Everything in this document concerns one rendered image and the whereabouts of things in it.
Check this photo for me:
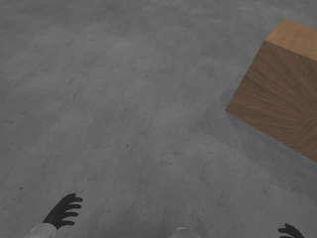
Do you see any left robot hand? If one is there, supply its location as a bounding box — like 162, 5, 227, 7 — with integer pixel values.
43, 193, 83, 230

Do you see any pedestal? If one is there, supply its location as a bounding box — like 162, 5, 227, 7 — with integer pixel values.
225, 18, 317, 163

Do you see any right robot hand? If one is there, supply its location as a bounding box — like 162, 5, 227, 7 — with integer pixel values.
277, 223, 304, 238

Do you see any left robot forearm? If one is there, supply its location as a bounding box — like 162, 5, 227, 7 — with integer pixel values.
24, 223, 56, 238

